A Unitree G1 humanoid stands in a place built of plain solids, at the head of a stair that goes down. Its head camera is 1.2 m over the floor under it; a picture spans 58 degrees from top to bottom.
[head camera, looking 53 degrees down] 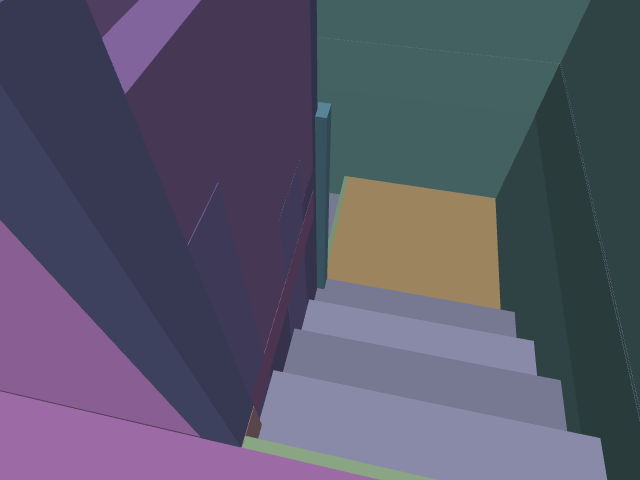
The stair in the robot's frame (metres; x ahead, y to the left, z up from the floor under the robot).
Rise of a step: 0.20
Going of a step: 0.25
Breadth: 1.02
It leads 12 degrees to the right of straight ahead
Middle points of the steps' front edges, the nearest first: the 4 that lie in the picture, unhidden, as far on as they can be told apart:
0.41 -0.34 -0.20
0.66 -0.40 -0.39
0.90 -0.45 -0.59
1.14 -0.50 -0.79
